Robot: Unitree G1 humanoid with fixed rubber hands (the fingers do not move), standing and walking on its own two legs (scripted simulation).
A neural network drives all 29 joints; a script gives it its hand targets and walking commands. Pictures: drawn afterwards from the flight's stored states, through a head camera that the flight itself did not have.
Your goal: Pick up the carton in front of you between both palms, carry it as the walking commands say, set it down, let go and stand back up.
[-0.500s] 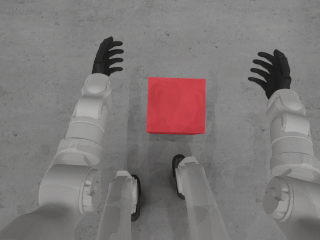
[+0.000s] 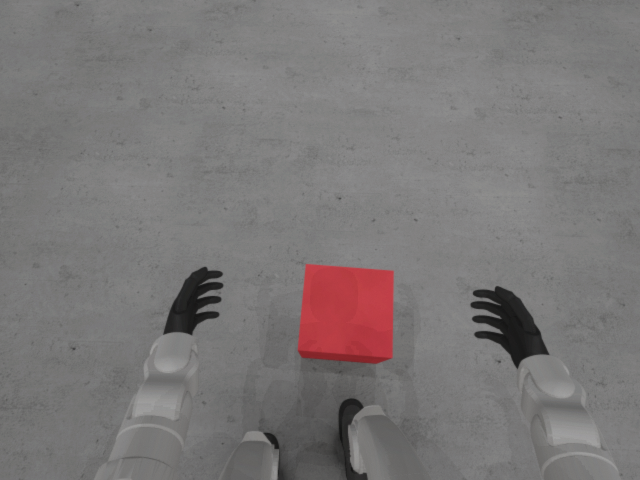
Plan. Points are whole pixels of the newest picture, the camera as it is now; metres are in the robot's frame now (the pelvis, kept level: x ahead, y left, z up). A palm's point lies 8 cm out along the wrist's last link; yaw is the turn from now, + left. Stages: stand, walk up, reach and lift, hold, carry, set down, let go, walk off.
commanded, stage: let go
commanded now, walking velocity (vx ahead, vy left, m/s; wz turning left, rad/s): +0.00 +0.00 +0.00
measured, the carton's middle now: (343, 317) +0.39 -0.08 -0.60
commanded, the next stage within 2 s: stand in 0.82 s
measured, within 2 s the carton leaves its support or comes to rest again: neither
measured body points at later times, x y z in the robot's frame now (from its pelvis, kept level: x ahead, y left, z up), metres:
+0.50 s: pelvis +0.04 +0.05 +0.05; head +0.07 +0.05 +0.50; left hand +0.22 +0.28 -0.03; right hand +0.21 -0.19 -0.03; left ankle -0.02 +0.15 -0.69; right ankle +0.05 -0.09 -0.69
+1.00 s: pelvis +0.06 +0.03 +0.04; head +0.06 +0.03 +0.49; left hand +0.19 +0.28 -0.07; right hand +0.17 -0.25 -0.05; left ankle -0.02 +0.15 -0.69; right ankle +0.05 -0.09 -0.69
